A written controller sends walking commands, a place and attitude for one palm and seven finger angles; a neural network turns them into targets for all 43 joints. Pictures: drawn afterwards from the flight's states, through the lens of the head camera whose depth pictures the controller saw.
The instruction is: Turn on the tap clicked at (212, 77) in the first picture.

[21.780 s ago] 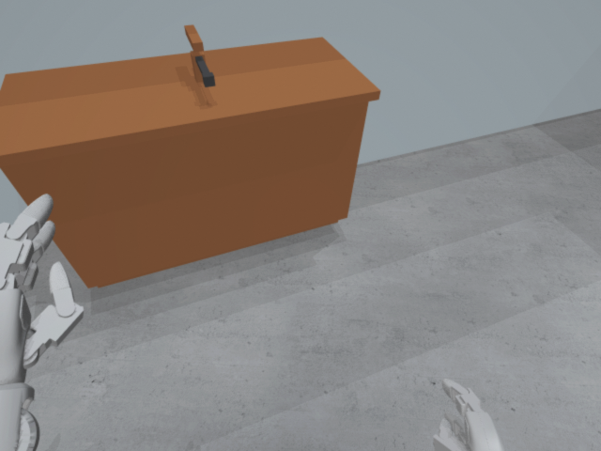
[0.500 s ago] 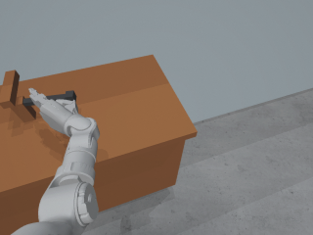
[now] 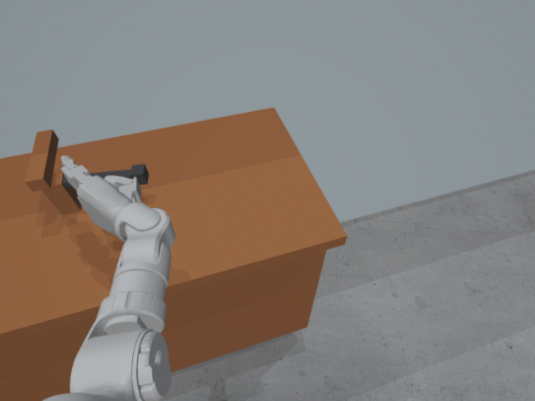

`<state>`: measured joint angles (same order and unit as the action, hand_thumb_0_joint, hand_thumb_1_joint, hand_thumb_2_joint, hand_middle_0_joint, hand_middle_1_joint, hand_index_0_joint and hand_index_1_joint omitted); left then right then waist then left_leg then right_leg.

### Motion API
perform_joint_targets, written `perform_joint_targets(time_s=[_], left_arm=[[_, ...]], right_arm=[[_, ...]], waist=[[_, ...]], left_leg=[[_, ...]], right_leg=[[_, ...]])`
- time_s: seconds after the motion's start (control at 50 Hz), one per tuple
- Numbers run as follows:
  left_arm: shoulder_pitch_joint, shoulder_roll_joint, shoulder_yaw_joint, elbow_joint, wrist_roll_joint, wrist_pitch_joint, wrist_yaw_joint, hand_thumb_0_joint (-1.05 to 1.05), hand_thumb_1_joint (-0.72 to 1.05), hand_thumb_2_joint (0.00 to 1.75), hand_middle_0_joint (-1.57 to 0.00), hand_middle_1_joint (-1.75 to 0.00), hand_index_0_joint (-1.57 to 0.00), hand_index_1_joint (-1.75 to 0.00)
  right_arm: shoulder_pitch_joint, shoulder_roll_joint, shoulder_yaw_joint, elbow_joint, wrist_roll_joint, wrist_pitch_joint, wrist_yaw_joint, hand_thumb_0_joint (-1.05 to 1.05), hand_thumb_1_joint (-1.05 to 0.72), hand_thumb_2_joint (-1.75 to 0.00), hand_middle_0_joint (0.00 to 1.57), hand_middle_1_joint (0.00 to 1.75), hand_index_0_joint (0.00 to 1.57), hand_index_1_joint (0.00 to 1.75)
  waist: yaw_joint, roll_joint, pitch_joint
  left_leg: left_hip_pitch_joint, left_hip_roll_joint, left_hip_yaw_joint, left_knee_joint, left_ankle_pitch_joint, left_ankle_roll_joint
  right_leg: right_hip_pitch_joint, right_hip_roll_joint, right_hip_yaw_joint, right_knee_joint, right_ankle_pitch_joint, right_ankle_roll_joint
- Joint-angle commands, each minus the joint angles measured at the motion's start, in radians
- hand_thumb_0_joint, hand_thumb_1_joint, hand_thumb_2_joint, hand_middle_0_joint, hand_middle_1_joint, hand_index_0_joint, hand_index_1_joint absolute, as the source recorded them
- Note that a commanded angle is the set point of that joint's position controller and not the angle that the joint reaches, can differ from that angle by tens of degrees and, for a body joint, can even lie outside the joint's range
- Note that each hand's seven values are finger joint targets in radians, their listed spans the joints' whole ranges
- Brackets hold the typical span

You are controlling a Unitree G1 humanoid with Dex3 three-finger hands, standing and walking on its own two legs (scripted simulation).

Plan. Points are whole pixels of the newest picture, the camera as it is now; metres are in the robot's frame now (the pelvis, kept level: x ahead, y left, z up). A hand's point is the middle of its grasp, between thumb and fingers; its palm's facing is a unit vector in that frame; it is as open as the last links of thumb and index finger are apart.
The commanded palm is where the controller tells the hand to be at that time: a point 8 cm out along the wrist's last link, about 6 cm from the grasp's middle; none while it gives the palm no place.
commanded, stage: lift the hand up off the lever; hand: left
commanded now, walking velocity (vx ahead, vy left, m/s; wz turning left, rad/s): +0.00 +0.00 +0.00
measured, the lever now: (139, 174) +0.52 +0.25 +0.03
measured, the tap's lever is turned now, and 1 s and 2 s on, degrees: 80 80 80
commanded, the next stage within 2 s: draw the hand back beside the body in 0.06 s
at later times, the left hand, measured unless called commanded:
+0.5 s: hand (121, 217) +0.36 +0.21 +0.11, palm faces +0.33 -0.92 -0.21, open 7.7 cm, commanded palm +0.31 +0.25 +0.13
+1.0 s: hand (65, 250) +0.27 +0.24 +0.15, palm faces +0.27 -0.93 -0.26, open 7.5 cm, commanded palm +0.23 +0.28 +0.17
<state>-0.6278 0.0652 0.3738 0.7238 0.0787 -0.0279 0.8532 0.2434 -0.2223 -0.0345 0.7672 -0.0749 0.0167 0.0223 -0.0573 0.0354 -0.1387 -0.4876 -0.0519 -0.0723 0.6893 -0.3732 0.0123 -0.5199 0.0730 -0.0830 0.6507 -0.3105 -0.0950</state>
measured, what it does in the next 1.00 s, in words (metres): stands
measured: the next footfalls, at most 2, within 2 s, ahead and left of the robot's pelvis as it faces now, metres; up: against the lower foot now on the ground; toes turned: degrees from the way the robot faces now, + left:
none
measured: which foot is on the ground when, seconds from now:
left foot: down 0.00-1.00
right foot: down 0.00-1.00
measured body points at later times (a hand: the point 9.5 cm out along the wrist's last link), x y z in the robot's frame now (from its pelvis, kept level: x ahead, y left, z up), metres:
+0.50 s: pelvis +0.00 +0.00 +0.02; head -0.01 -0.01 +0.47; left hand +0.33 +0.26 +0.12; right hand +0.09 -0.25 -0.10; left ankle -0.02 +0.11 -0.72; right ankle +0.00 -0.06 -0.72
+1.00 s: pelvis +0.00 +0.02 +0.03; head -0.01 +0.00 +0.48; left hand +0.25 +0.28 +0.17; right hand +0.18 -0.20 -0.06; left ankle -0.02 +0.11 -0.72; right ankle +0.01 -0.06 -0.72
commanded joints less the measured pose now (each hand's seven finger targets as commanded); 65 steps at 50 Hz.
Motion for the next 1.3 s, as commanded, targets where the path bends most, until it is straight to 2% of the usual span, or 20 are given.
perform_joint_targets(time_s=[0.0, 0.06, 0.14, 0.16, 0.2, 0.28, 0.3, 0.34, 0.36, 0.38, 0.4, 0.42, 0.44, 0.52, 0.58, 0.62, 0.66, 0.8, 0.92, 1.28], left_arm=[[-0.415, 0.178, -0.021, -0.212, 0.041, -0.039, 0.014, 0.00, 0.90, 0.90, -0.15, -0.15, -0.15, -0.15], [-0.463, 0.129, -0.072, -0.230, 0.053, -0.050, 0.021, 0.00, 0.90, 0.90, -0.15, -0.15, -0.15, -0.15], [-0.479, 0.145, -0.053, -0.198, 0.054, -0.054, 0.026, 0.00, 0.90, 0.90, -0.15, -0.15, -0.15, -0.15], [-0.427, 0.127, -0.238, -0.285, 0.107, -0.055, -0.118, 0.00, 0.90, 0.90, -0.15, -0.15, -0.15, -0.15], [-0.347, 0.230, -0.159, -0.368, 0.069, -0.060, -0.233, 0.00, 0.90, 0.90, -0.15, -0.16, -0.15, -0.16], [-0.093, 0.280, -0.118, -0.431, -0.085, -0.081, -0.469, 0.00, 0.90, 0.90, -0.16, -0.17, -0.16, -0.17], [-0.009, 0.345, -0.033, -0.431, -0.126, -0.077, -0.494, 0.00, 0.90, 0.90, -0.16, -0.17, -0.16, -0.17], [0.056, 0.325, -0.030, -0.508, -0.163, -0.064, -0.498, 0.00, 0.90, 0.90, -0.16, -0.18, -0.16, -0.18], [0.203, 0.530, -0.019, -0.408, -0.110, -0.055, -0.569, 0.00, 0.90, 0.90, -0.16, -0.18, -0.16, -0.18], [0.197, 0.502, -0.032, -0.476, -0.137, -0.061, -0.612, 0.00, 0.90, 0.90, -0.16, -0.19, -0.16, -0.19], [0.165, 0.543, -0.023, -0.569, -0.145, -0.079, -0.640, 0.00, 0.90, 0.90, -0.16, -0.19, -0.16, -0.19], [0.139, 0.502, -0.074, -0.643, -0.151, -0.094, -0.665, 0.00, 0.90, 0.90, -0.16, -0.19, -0.16, -0.19], [0.144, 0.502, -0.078, -0.681, -0.160, -0.104, -0.677, 0.00, 0.90, 0.90, -0.16, -0.19, -0.16, -0.19], [0.162, 0.385, -0.209, -0.754, -0.169, -0.125, -0.706, 0.00, 0.90, 0.90, -0.17, -0.21, -0.17, -0.21], [0.227, 0.376, -0.219, -0.749, -0.165, -0.137, -0.709, 0.00, 0.90, 0.90, -0.17, -0.22, -0.17, -0.22], [0.257, 0.368, -0.224, -0.763, -0.162, -0.147, -0.717, 0.00, 0.90, 0.90, -0.17, -0.22, -0.17, -0.22], [0.309, 0.402, -0.180, -0.779, -0.163, -0.154, -0.718, 0.00, 0.90, 0.90, -0.18, -0.23, -0.18, -0.23], [0.457, 0.456, -0.086, -0.927, -0.168, -0.159, -0.737, 0.00, 0.90, 0.90, -0.18, -0.25, -0.18, -0.25], [0.606, 0.398, -0.112, -1.031, -0.178, -0.137, -0.757, 0.00, 0.90, 0.90, -0.19, -0.27, -0.19, -0.27], [0.947, 0.443, -0.015, -1.319, -0.177, -0.135, -0.734, 0.00, 0.90, 0.90, -0.20, -0.30, -0.20, -0.30]], right_arm=[[-0.024, -0.119, -0.039, -0.098, 0.004, -0.032, -0.008, 0.00, -0.90, -0.90, 0.20, 0.30, 0.20, 0.30], [-0.028, -0.110, -0.038, -0.096, 0.000, -0.036, -0.001, 0.00, -0.90, -0.90, 0.20, 0.30, 0.20, 0.30], [-0.032, -0.109, -0.037, -0.089, -0.002, -0.036, -0.004, 0.00, -0.90, -0.90, 0.20, 0.30, 0.20, 0.30], [-0.026, -0.128, -0.042, -0.113, 0.007, -0.015, -0.021, 0.00, -0.90, -0.90, 0.20, 0.30, 0.20, 0.30], [-0.010, -0.128, -0.040, -0.151, 0.031, -0.001, -0.052, 0.00, -0.90, -0.90, 0.20, 0.30, 0.20, 0.30], [-0.029, -0.122, -0.013, -0.207, 0.074, 0.013, -0.088, 0.00, -0.90, -0.90, 0.20, 0.30, 0.20, 0.30], [-0.043, -0.122, -0.009, -0.220, 0.082, 0.019, -0.096, 0.00, -0.90, -0.90, 0.20, 0.30, 0.20, 0.30], [-0.079, -0.110, 0.004, -0.250, 0.095, 0.017, -0.100, 0.00, -0.90, -0.90, 0.20, 0.30, 0.20, 0.30], [-0.026, -0.115, 0.000, -0.213, 0.104, 0.019, -0.073, 0.00, -0.90, -0.90, 0.20, 0.30, 0.20, 0.30], [-0.054, -0.111, 0.002, -0.244, 0.116, 0.017, -0.065, 0.00, -0.90, -0.90, 0.20, 0.30, 0.20, 0.30], [-0.075, -0.117, 0.001, -0.254, 0.121, 0.011, -0.065, 0.00, -0.90, -0.90, 0.20, 0.30, 0.20, 0.30], [-0.098, -0.109, 0.006, -0.269, 0.123, -0.005, -0.064, 0.00, -0.90, -0.90, 0.20, 0.30, 0.20, 0.30], [-0.106, -0.114, 0.005, -0.270, 0.123, -0.021, -0.063, 0.00, -0.90, -0.90, 0.20, 0.30, 0.20, 0.30], [-0.127, -0.122, 0.000, -0.262, 0.120, -0.078, -0.064, 0.00, -0.90, -0.90, 0.20, 0.30, 0.20, 0.30], [-0.132, -0.130, -0.003, -0.246, 0.115, -0.093, -0.069, 0.00, -0.90, -0.90, 0.20, 0.30, 0.20, 0.30], [-0.144, -0.128, 0.002, -0.240, 0.115, -0.096, -0.068, 0.00, -0.90, -0.90, 0.20, 0.30, 0.20, 0.30], [-0.156, -0.129, 0.002, -0.242, 0.112, -0.097, -0.068, 0.00, -0.90, -0.90, 0.20, 0.30, 0.20, 0.30], [-0.179, -0.115, 0.012, -0.267, 0.100, -0.093, -0.062, 0.00, -0.90, -0.90, 0.20, 0.30, 0.20, 0.30], [-0.179, -0.101, 0.011, -0.291, 0.095, -0.086, -0.052, 0.00, -0.90, -0.90, 0.20, 0.30, 0.20, 0.30], [-0.186, -0.109, -0.003, -0.299, 0.089, -0.112, -0.059, 0.00, -0.90, -0.90, 0.20, 0.30, 0.20, 0.30]], waist=[[0.005, -0.029, -0.279], [-0.010, -0.033, -0.292], [-0.010, -0.030, -0.294], [-0.037, -0.044, -0.329], [0.011, 0.015, -0.376], [0.048, -0.115, -0.277], [0.089, -0.091, -0.253], [0.099, -0.094, -0.206], [0.067, -0.104, -0.152], [0.073, -0.078, -0.113], [0.083, 0.014, -0.128], [0.068, 0.064, -0.091], [0.064, 0.053, -0.076], [0.035, 0.025, 0.010], [0.035, -0.054, 0.021], [0.042, -0.021, 0.031], [0.057, -0.044, 0.023], [0.087, 0.056, 0.003], [0.090, 0.035, 0.036], [0.108, 0.027, 0.054]], left_leg=[[0.018, 0.019, 0.034, -0.059, 0.289, -0.012], [0.045, 0.024, 0.028, -0.046, 0.312, -0.020], [0.031, 0.022, 0.026, -0.036, 0.290, -0.022], [0.083, 0.025, 0.047, -0.036, 0.321, -0.008], [0.133, 0.022, 0.045, -0.064, 0.369, -0.005], [0.101, 0.025, 0.055, -0.121, 0.323, 0.016], [0.086, 0.023, 0.055, -0.139, 0.298, 0.016], [0.087, 0.025, 0.064, -0.162, 0.264, 0.019], [0.104, 0.052, 0.057, -0.218, 0.215, 0.018], [0.108, 0.046, 0.066, -0.236, 0.208, 0.024], [0.160, 0.039, 0.065, -0.249, 0.214, 0.025], [0.198, 0.041, 0.071, -0.264, 0.223, 0.026], [0.220, 0.043, 0.065, -0.273, 0.222, 0.027], [0.320, 0.046, 0.045, -0.311, 0.193, 0.029], [0.337, 0.041, 0.037, -0.324, 0.170, 0.034], [0.352, 0.038, 0.027, -0.343, 0.158, 0.028], [0.354, 0.040, 0.025, -0.349, 0.178, 0.028], [0.387, 0.047, 0.019, -0.370, 0.313, 0.007], [0.410, 0.062, 0.013, -0.373, 0.427, -0.010], [0.381, 0.068, 0.002, -0.343, 0.420, -0.016]], right_leg=[[0.272, -0.080, 0.061, -0.082, 0.310, 0.070], [0.237, -0.075, 0.051, -0.069, 0.297, 0.067], [0.216, -0.073, 0.051, -0.063, 0.262, 0.066], [0.255, -0.073, 0.089, -0.042, 0.360, 0.057], [0.327, -0.067, 0.099, -0.056, 0.419, 0.047], [0.447, -0.071, 0.125, -0.107, 0.511, 0.070], [0.479, -0.073, 0.133, -0.123, 0.486, 0.069], [0.491, -0.083, 0.148, -0.151, 0.456, 0.080], [0.560, -0.112, 0.170, -0.169, 0.433, 0.098], [0.567, -0.115, 0.177, -0.190, 0.428, 0.100], [0.576, -0.109, 0.174, -0.206, 0.386, 0.085], [0.546, -0.104, 0.172, -0.227, 0.361, 0.078], [0.537, -0.100, 0.174, -0.248, 0.346, 0.078], [0.429, -0.076, 0.150, -0.304, 0.215, 0.066], [0.424, -0.076, 0.144, -0.328, 0.169, 0.068], [0.424, -0.073, 0.129, -0.330, 0.140, 0.061], [0.450, -0.073, 0.124, -0.330, 0.162, 0.058], [0.524, -0.071, 0.111, -0.321, 0.293, 0.044], [0.529, -0.066, 0.101, -0.319, 0.352, 0.044], [0.515, -0.074, 0.095, -0.316, 0.322, 0.047]])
